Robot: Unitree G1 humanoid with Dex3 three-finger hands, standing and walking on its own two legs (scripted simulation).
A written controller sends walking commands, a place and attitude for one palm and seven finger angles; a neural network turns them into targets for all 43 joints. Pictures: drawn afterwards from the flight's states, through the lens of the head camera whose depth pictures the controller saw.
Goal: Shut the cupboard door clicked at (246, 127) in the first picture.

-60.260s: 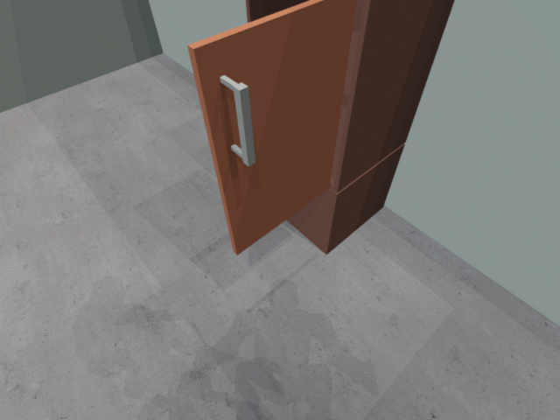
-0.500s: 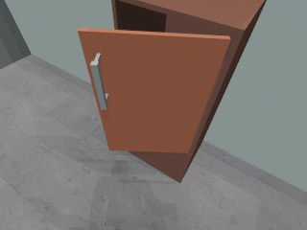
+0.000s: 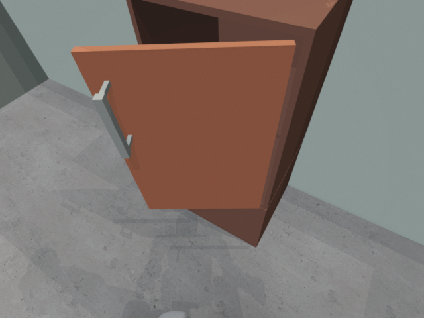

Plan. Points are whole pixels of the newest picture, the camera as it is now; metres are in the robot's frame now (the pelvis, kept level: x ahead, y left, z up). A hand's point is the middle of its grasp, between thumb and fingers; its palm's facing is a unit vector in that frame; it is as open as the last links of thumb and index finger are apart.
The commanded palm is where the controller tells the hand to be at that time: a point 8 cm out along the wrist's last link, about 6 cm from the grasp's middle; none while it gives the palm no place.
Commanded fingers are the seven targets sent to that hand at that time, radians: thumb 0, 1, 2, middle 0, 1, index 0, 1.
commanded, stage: come to a stop and stand still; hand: left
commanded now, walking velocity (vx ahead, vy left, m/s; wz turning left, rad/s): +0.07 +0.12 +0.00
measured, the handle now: (116, 122) +0.46 +0.23 +0.10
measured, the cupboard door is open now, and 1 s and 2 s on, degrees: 31 31 31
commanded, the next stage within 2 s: look again from close up in 0.84 s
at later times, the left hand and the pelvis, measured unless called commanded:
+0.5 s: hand out of the picture -0.03 +0.22 -0.18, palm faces +0.04 -0.99 -0.14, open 7.4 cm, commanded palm none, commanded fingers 0.00 0.90 0.90 -0.20 -0.30 -0.20 -0.30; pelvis -0.03 +0.06 +0.01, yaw +0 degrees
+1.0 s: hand out of the picture -0.06 +0.23 -0.18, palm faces -0.01 -0.99 -0.14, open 7.4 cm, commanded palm none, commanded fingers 0.00 0.90 0.90 -0.20 -0.30 -0.20 -0.30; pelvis -0.04 +0.07 +0.00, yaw +0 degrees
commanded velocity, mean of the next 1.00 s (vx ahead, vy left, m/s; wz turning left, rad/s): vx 0.01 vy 0.01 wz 0.00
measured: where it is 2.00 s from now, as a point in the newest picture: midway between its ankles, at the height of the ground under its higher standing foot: outside the picture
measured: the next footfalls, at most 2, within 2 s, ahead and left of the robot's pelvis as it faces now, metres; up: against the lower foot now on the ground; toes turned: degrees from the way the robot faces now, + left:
left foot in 0.22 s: +0.04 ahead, +0.14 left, +0.00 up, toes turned +4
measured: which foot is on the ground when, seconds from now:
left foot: up 0.00-0.20, down 0.22-1.00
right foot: down 0.00-1.00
